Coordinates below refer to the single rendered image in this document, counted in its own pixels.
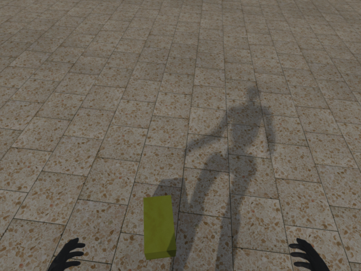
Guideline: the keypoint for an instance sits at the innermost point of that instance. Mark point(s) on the carton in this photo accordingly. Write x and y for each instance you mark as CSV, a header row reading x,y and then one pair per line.
x,y
159,234

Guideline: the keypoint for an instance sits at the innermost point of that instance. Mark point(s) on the robot left hand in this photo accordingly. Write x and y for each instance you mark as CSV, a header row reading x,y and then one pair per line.
x,y
59,263

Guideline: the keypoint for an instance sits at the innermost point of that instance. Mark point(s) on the robot right hand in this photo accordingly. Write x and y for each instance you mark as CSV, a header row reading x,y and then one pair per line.
x,y
316,263

